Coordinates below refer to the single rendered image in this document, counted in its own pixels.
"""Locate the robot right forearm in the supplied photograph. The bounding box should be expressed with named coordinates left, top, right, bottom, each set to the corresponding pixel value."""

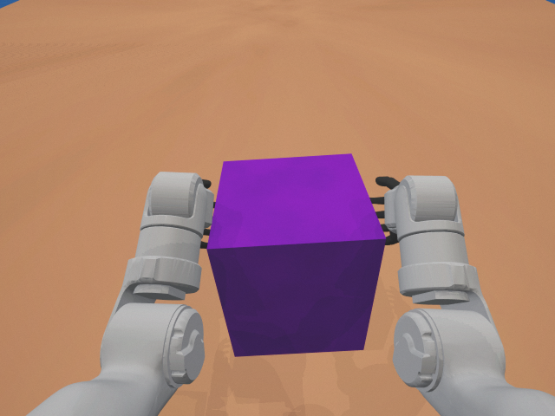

left=384, top=175, right=506, bottom=371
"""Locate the right robot hand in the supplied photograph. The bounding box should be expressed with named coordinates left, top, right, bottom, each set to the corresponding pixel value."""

left=370, top=177, right=400, bottom=245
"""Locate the left robot upper arm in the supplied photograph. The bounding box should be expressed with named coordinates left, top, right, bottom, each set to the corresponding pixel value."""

left=26, top=302, right=205, bottom=416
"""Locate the left robot hand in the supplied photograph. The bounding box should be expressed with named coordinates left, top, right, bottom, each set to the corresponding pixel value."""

left=200, top=179, right=216, bottom=249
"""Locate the carton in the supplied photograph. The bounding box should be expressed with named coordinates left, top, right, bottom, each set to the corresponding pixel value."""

left=206, top=153, right=386, bottom=357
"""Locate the right robot upper arm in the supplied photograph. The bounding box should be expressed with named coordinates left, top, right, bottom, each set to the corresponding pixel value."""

left=393, top=309, right=555, bottom=416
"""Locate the robot left forearm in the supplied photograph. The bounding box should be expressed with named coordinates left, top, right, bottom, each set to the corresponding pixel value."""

left=100, top=172, right=214, bottom=363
